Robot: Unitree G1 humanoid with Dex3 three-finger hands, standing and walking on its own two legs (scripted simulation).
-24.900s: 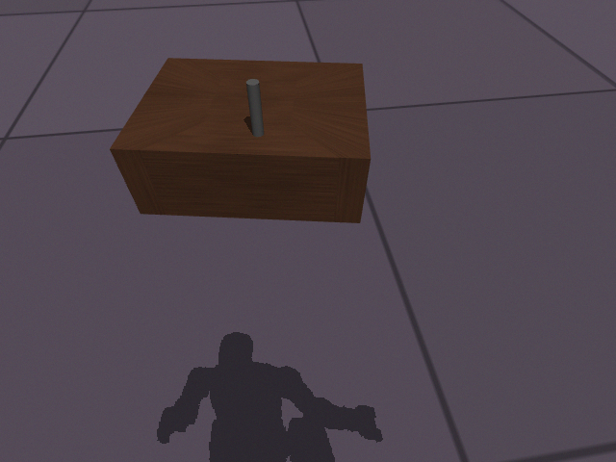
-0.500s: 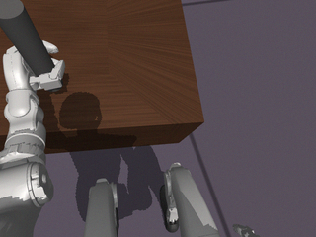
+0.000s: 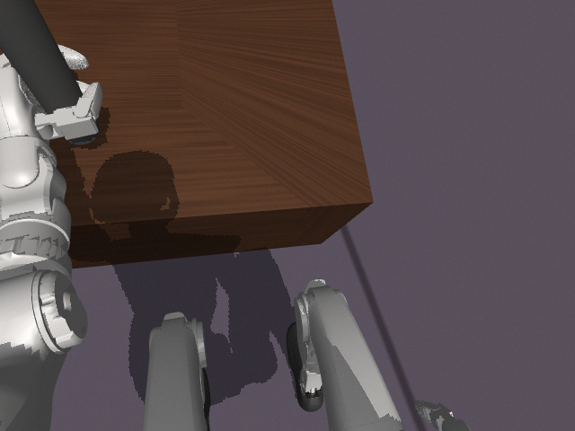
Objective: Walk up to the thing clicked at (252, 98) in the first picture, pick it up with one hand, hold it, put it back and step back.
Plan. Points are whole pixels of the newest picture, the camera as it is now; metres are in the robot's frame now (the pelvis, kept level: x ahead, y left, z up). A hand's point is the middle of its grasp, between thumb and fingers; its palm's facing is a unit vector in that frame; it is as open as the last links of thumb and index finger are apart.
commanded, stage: lower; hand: left
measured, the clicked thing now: (45, 71) +0.55 +0.20 +0.04
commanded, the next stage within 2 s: loosen in 0.88 s
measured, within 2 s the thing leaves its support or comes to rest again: rests again in 1.30 s
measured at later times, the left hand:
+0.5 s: hand (88, 114) +0.56 +0.19 -0.06, palm faces +0.12 -0.99 -0.06, open 6.0 cm
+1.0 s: hand (99, 122) +0.56 +0.18 -0.09, palm faces +0.10 -0.99 -0.07, open 6.0 cm
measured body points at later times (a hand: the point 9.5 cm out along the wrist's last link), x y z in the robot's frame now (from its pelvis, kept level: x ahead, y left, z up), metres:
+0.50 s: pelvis -0.01 +0.00 -0.06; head +0.21 +0.03 +0.32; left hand +0.55 +0.24 -0.05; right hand +0.01 -0.26 -0.18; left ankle +0.04 +0.13 -0.49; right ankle +0.09 -0.14 -0.49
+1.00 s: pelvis -0.02 +0.00 -0.09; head +0.21 +0.04 +0.29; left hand +0.55 +0.24 -0.08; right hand -0.01 -0.26 -0.20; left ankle +0.04 +0.13 -0.49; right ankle +0.09 -0.14 -0.49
